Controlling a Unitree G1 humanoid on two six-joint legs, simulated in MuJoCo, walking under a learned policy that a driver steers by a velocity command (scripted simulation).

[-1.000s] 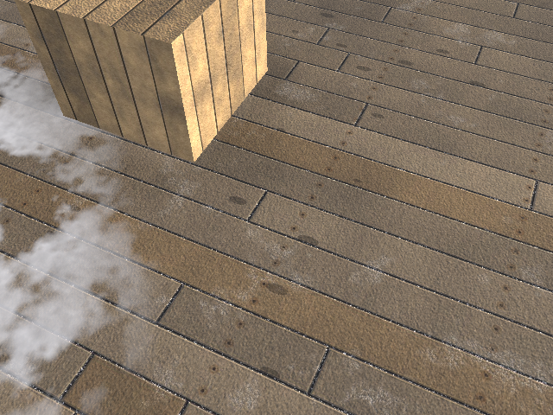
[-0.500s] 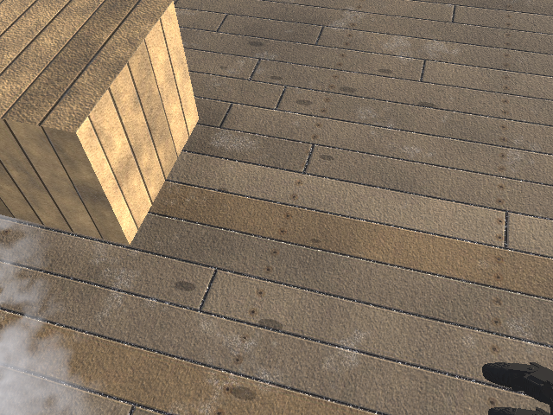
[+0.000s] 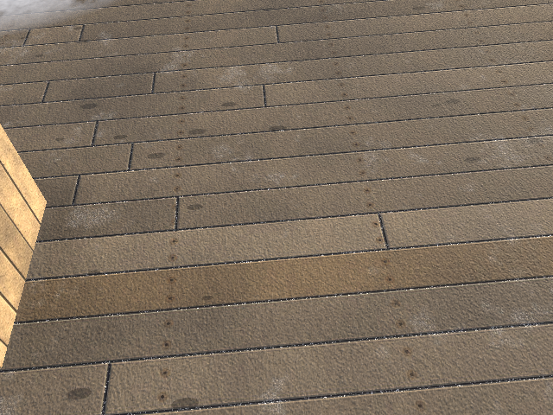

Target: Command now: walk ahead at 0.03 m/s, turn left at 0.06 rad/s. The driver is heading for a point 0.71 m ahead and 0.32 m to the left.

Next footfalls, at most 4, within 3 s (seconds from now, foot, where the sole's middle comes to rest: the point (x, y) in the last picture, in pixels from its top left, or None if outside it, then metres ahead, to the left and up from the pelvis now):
0.34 left None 0.03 0.11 -0.77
0.90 right None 0.14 -0.08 -0.77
1.22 left None -0.03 0.13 -0.77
2.44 left None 0.34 0.34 -0.77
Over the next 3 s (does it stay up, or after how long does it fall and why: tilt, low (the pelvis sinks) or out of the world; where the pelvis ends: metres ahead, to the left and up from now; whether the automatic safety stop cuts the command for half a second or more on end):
stays up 0.42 0.26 0.00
